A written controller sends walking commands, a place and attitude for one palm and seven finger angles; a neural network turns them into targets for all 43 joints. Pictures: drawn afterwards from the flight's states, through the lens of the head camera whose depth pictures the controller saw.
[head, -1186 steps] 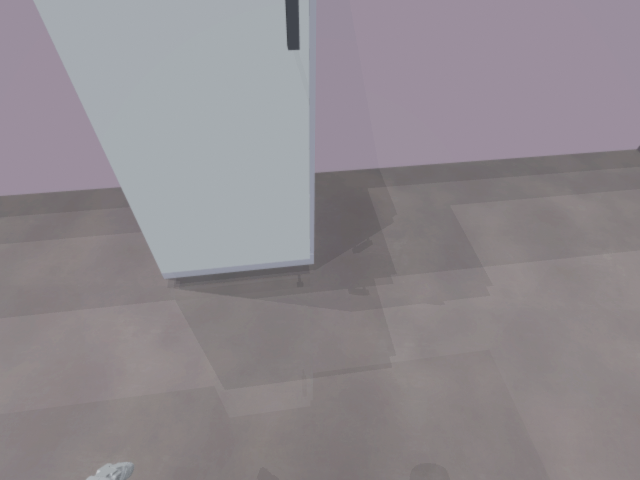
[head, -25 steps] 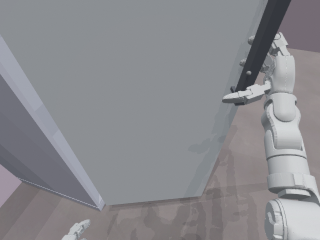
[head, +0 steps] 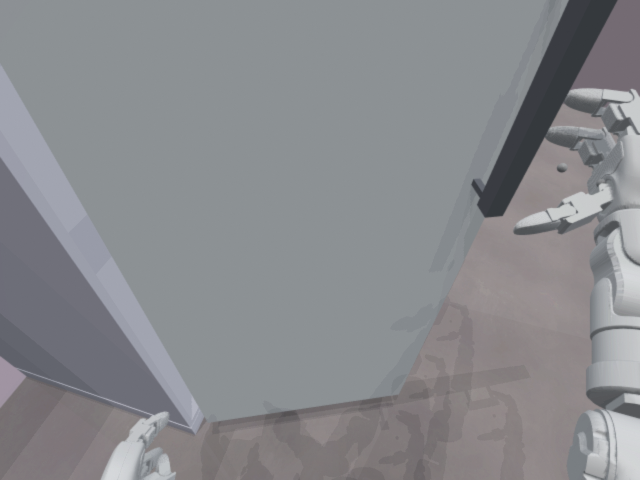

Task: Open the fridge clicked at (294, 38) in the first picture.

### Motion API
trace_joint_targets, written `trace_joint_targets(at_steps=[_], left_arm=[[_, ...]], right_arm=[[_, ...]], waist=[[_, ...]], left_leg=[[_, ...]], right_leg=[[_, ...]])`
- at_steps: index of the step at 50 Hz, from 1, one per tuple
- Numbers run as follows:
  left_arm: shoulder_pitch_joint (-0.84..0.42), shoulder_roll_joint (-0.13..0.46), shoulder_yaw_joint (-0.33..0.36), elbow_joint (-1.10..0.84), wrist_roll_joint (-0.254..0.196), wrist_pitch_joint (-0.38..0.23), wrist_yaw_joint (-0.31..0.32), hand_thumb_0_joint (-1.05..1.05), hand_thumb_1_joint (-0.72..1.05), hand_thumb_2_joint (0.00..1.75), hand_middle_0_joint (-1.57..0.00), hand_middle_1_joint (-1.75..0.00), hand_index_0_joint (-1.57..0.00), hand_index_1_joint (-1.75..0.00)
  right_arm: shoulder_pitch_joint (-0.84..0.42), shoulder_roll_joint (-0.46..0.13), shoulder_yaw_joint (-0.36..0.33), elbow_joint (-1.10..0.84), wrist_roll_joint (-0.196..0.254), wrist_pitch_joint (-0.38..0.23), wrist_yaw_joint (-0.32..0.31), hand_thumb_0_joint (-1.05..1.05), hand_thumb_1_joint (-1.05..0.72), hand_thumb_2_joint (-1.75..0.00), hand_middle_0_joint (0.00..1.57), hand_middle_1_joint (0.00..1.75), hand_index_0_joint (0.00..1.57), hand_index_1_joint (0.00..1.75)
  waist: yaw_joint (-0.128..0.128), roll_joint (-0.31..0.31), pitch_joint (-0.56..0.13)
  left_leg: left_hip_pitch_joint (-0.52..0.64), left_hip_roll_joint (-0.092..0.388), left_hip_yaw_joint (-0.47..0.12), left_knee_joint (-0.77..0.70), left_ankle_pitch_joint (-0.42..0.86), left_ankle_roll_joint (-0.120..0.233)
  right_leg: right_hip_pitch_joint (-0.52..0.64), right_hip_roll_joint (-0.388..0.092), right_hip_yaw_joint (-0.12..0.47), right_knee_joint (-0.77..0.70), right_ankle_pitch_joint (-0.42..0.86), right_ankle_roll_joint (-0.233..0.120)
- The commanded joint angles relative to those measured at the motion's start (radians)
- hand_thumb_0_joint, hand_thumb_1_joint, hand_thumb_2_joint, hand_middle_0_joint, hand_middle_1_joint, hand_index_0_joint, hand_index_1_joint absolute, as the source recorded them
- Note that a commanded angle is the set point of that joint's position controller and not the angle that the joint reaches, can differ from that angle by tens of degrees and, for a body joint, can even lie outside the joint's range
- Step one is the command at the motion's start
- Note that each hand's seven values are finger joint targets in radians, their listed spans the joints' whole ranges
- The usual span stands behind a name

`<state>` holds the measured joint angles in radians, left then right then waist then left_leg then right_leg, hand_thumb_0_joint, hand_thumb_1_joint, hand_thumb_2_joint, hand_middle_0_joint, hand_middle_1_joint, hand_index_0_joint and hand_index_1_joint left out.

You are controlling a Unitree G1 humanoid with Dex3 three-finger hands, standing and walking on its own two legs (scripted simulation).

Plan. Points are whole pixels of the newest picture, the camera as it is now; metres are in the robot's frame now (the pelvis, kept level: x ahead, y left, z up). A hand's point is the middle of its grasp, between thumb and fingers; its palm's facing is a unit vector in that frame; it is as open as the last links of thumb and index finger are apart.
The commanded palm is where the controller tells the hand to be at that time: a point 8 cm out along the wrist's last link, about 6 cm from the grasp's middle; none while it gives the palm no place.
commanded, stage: slip the hand off the handle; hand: right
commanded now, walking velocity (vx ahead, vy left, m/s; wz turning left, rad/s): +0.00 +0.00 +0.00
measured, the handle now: (522, 114) +0.46 -0.18 +0.26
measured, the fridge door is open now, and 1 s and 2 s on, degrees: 65 65 65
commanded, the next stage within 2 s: draw the hand back to the body in 0.98 s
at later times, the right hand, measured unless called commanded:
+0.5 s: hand (592, 183) +0.39 -0.25 +0.22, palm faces +0.09 +0.99 -0.11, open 14.7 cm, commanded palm +0.34 -0.29 +0.23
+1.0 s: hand (626, 255) +0.29 -0.24 +0.23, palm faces +0.15 +0.98 -0.14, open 14.7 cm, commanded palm +0.25 -0.28 +0.23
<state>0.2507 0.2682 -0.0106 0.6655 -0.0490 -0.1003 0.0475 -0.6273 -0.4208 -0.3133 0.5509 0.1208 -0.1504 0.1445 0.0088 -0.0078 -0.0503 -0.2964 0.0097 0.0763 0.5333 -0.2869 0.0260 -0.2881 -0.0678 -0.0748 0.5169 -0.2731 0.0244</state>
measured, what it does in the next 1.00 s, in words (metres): stands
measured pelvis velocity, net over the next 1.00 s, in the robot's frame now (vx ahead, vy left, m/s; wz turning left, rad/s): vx -0.01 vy -0.03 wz -0.02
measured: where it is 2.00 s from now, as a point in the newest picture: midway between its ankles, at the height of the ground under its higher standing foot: outside the picture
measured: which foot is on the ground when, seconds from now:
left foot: down 0.00-1.00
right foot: down 0.00-1.00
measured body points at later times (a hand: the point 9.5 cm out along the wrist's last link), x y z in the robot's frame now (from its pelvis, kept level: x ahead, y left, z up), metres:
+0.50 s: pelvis +0.00 -0.03 +0.00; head +0.00 -0.03 +0.45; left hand +0.11 +0.22 -0.10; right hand +0.38 -0.31 +0.23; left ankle -0.01 +0.10 -0.73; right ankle -0.01 -0.14 -0.73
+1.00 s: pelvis -0.01 -0.03 +0.00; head -0.04 -0.02 +0.45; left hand +0.21 +0.17 -0.06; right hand +0.27 -0.29 +0.23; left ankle -0.01 +0.10 -0.73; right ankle -0.01 -0.14 -0.73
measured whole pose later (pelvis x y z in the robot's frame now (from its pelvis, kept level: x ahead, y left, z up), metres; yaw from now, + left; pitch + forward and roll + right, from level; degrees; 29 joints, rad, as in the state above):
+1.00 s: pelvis -0.01 -0.03 +0.00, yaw -1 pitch -2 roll +0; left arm 0.17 0.22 -0.07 0.61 -0.04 -0.14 0.06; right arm -0.18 -0.32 -0.25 -0.08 0.19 0.02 0.15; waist -0.07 -0.03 -0.05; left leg -0.20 0.04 0.08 0.52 -0.29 -0.01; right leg -0.21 -0.03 -0.07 0.54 -0.29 0.00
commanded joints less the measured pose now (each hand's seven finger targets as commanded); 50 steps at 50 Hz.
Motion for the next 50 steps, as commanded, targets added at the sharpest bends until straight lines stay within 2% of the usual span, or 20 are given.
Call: trace_joint_targets(at_steps=[1, 3, 5, 7, 10, 11, 14, 18, 19, 20, 22, 25, 28, 31, 34, 36, 38, 40, 44, 50], left_arm=[[-0.023, 0.124, 0.043, -0.125, -0.01, -0.041, 0.016, 0.0, 0.9, 0.9, -0.2, -0.3, -0.2, -0.3], [-0.018, 0.13, 0.045, -0.124, -0.009, -0.04, 0.02, 0.0, 0.9, 0.9, -0.2, -0.3, -0.2, -0.3], [-0.018, 0.127, 0.043, -0.126, -0.008, -0.039, 0.021, 0.0, 0.9, 0.9, -0.2, -0.3, -0.2, -0.3], [-0.012, 0.132, 0.041, -0.122, -0.009, -0.037, 0.026, 0.0, 0.9, 0.9, -0.2, -0.3, -0.2, -0.3], [0.0, 0.137, 0.039, -0.117, -0.009, -0.036, 0.032, 0.0, 0.9, 0.9, -0.2, -0.3, -0.2, -0.3], [-0.001, 0.133, 0.037, -0.117, -0.01, -0.037, 0.033, 0.0, 0.9, 0.9, -0.2, -0.3, -0.2, -0.3], [0.015, 0.143, 0.037, -0.112, -0.002, -0.04, 0.039, 0.0, 0.9, 0.9, -0.2, -0.3, -0.2, -0.3], [-0.003, 0.128, 0.038, -0.149, -0.003, -0.051, 0.026, 0.0, 0.9, 0.9, -0.2, -0.3, -0.2, -0.3], [-0.008, 0.128, 0.036, -0.153, -0.004, -0.051, 0.026, 0.0, 0.9, 0.9, -0.2, -0.3, -0.2, -0.3], [-0.009, 0.128, 0.034, -0.153, -0.006, -0.052, 0.024, 0.0, 0.9, 0.9, -0.2, -0.3, -0.2, -0.3], [-0.02, 0.13, 0.037, -0.163, -0.005, -0.054, 0.023, 0.0, 0.9, 0.9, -0.2, -0.3, -0.2, -0.3], [-0.053, 0.118, 0.031, -0.185, -0.002, -0.062, 0.018, 0.0, 0.9, 0.9, -0.2, -0.3, -0.2, -0.3], [-0.081, 0.109, 0.029, -0.196, -0.002, -0.072, 0.015, 0.0, 0.9, 0.9, -0.2, -0.3, -0.2, -0.3], [-0.102, 0.098, 0.022, -0.198, 0.001, -0.083, 0.014, 0.0, 0.9, 0.9, -0.2, -0.3, -0.2, -0.3], [-0.117, 0.103, 0.018, -0.182, 0.001, -0.082, 0.024, 0.0, 0.9, 0.9, -0.2, -0.3, -0.2, -0.3], [-0.137, 0.091, 0.011, -0.19, -0.004, -0.086, 0.026, 0.0, 0.9, 0.9, -0.2, -0.3, -0.2, -0.3], [-0.148, 0.087, 0.008, -0.19, -0.004, -0.088, 0.029, 0.0, 0.9, 0.9, -0.2, -0.3, -0.2, -0.3], [-0.163, 0.08, 0.002, -0.198, -0.005, -0.091, 0.028, 0.0, 0.9, 0.9, -0.2, -0.3, -0.2, -0.3], [-0.174, 0.082, -0.004, -0.193, -0.001, -0.095, 0.031, 0.0, 0.9, 0.9, -0.2, -0.3, -0.2, -0.3], [-0.205, 0.068, -0.017, -0.203, -0.002, -0.097, 0.034, 0.0, 0.9, 0.9, -0.2, -0.3, -0.2, -0.3]], right_arm=[[-0.435, -0.247, -0.057, -0.207, 0.035, -0.081, 0.038, 0.0, 0.55, -0.2, 0.25, 1.15, 0.25, 1.15], [-0.438, -0.277, -0.077, -0.204, 0.041, -0.086, 0.05, 0.0, 0.55, -0.2, 0.25, 1.15, 0.25, 1.15], [-0.439, -0.28, -0.082, -0.213, 0.042, -0.091, 0.056, 0.0, 0.55, -0.2, 0.25, 1.15, 0.25, 1.15], [-0.429, -0.296, -0.094, -0.177, 0.047, -0.085, 0.064, 0.0, 0.55, -0.2, 0.25, 1.15, 0.25, 1.15], [-0.47, -0.314, -0.089, -0.151, 0.04, -0.091, 0.072, 0.0, 0.55, -0.2, 0.25, 1.15, 0.25, 1.15], [-0.504, -0.285, -0.052, -0.157, 0.04, -0.093, 0.078, 0.0, 0.55, -0.2, 0.25, 1.15, 0.25, 1.15], [-0.515, -0.341, -0.101, -0.139, 0.04, -0.11, 0.077, 0.0, 0.55, -0.2, 0.25, 1.15, 0.25, 1.15], [-0.399, -0.262, -0.066, -0.243, 0.057, -0.121, 0.088, 0.0, 0.55, -0.2, 0.25, 1.15, 0.25, 1.15], [-0.357, -0.247, -0.062, -0.257, 0.063, -0.115, 0.086, 0.0, 0.55, -0.2, 0.25, 1.15, 0.25, 1.15], [-0.325, -0.228, -0.054, -0.247, 0.069, -0.099, 0.084, 0.0, 0.55, -0.2, 0.25, 1.15, 0.25, 1.15], [-0.271, -0.248, -0.092, -0.313, 0.077, -0.073, 0.067, 0.0, 0.55, -0.2, 0.25, 1.15, 0.25, 1.15], [-0.197, -0.231, -0.1, -0.455, 0.074, -0.041, 0.037, 0.0, 0.55, -0.2, 0.25, 1.15, 0.25, 1.15], [-0.156, -0.187, -0.069, -0.581, 0.065, -0.013, 0.008, 0.0, 0.55, -0.2, 0.25, 1.15, 0.25, 1.15], [-0.11, -0.135, -0.025, -0.683, 0.056, 0.011, -0.012, 0.0, 0.55, -0.2, 0.25, 1.15, 0.25, 1.15], [-0.064, -0.153, -0.055, -0.677, 0.059, 0.048, -0.028, 0.0, 0.55, -0.2, 0.25, 1.15, 0.25, 1.15], [-0.05, -0.103, -0.007, -0.711, 0.059, 0.066, -0.023, 0.0, 0.55, -0.2, 0.25, 1.15, 0.25, 1.15], [-0.027, -0.104, -0.006, -0.736, 0.059, 0.08, -0.02, 0.0, 0.55, -0.2, 0.25, 1.15, 0.25, 1.15], [-0.003, -0.059, 0.038, -0.782, 0.059, 0.089, -0.017, 0.0, 0.55, -0.2, 0.25, 1.15, 0.25, 1.15], [0.057, -0.085, 0.002, -0.817, 0.067, 0.097, -0.017, 0.0, 0.55, -0.2, 0.25, 1.15, 0.25, 1.15], [0.132, -0.098, -0.027, -0.859, 0.087, 0.118, -0.008, 0.0, 0.55, -0.2, 0.25, 1.15, 0.25, 1.15]], waist=[[0.011, 0.022, -0.29], [0.011, 0.029, -0.282], [0.006, -0.017, -0.29], [0.011, 0.009, -0.262], [0.022, -0.011, -0.247], [0.032, -0.036, -0.248], [0.024, -0.035, -0.266], [-0.007, -0.076, -0.331], [-0.013, -0.083, -0.319], [-0.012, -0.053, -0.292], [-0.029, -0.038, -0.285], [-0.05, -0.06, -0.291], [-0.045, -0.052, -0.279], [-0.044, -0.094, -0.272], [-0.041, -0.033, -0.207], [-0.035, -0.046, -0.2], [-0.036, -0.059, -0.199], [-0.036, -0.075, -0.197], [-0.047, -0.027, -0.176], [-0.055, -0.056, -0.138]], left_leg=[[0.12, 0.0, -0.077, -0.06, 0.404, -0.022], [0.111, -0.001, -0.078, -0.061, 0.373, -0.023], [0.109, -0.002, -0.073, -0.054, 0.38, -0.017], [0.084, -0.005, -0.07, -0.061, 0.335, -0.018], [0.052, -0.008, -0.066, -0.063, 0.279, -0.015], [0.032, -0.01, -0.066, -0.066, 0.258, -0.014], [0.033, -0.012, -0.061, -0.06, 0.246, -0.009], [0.049, -0.02, -0.044, -0.038, 0.274, 0.002], [0.053, -0.021, -0.04, -0.037, 0.286, 0.005], [0.04, -0.022, -0.036, -0.04, 0.277, 0.002], [0.056, -0.021, -0.032, -0.04, 0.288, 0.002], [0.088, -0.018, -0.026, -0.034, 0.321, 0.004], [0.073, -0.02, -0.019, -0.037, 0.306, 0.001], [0.066, -0.02, -0.013, -0.038, 0.301, 0.001], [0.065, -0.022, -0.009, -0.06, 0.251, 0.001], [0.06, -0.02, -0.008, -0.061, 0.236, 0.001], [0.058, -0.02, -0.009, -0.063, 0.228, 0.001], [0.063, -0.016, -0.009, -0.063, 0.239, 0.001], [0.08, -0.016, -0.008, -0.072, 0.229, 0.0], [0.092, -0.007, -0.012, -0.085, 0.214, -0.004]], right_leg=[[0.088, 0.072, 0.005, -0.008, 0.258, -0.064], [0.076, 0.071, 0.009, -0.009, 0.237, -0.064], [0.092, 0.071, 0.011, -0.006, 0.257, -0.064], [0.075, 0.067, 0.015, -0.007, 0.229, -0.063], [0.073, 0.064, 0.025, -0.008, 0.204, -0.062], [0.084, 0.064, 0.027, -0.006, 0.194, -0.062], [0.088, 0.06, 0.039, -0.002, 0.205, -0.063], [0.144, 0.054, 0.052, -0.004, 0.272, -0.053], [0.148, 0.051, 0.054, -0.005, 0.297, -0.054], [0.139, 0.048, 0.058, -0.012, 0.286, -0.052], [0.136, 0.042, 0.06, -0.021, 0.301, -0.049], [0.153, 0.037, 0.06, -0.031, 0.364, -0.043], [0.18, 0.03, 0.062, -0.037, 0.374, -0.037], [0.209, 0.026, 0.068, -0.039, 0.399, -0.027], [0.177, 0.028, 0.066, -0.056, 0.302, -0.03], [0.182, 0.033, 0.069, -0.061, 0.281, -0.029], [0.191, 0.036, 0.069, -0.059, 0.267, -0.029], [0.201, 0.038, 0.067, -0.054, 0.276, -0.03], [0.188, 0.041, 0.068, -0.058, 0.245, -0.034], [0.163, 0.05, 0.054, -0.064, 0.206, -0.036]])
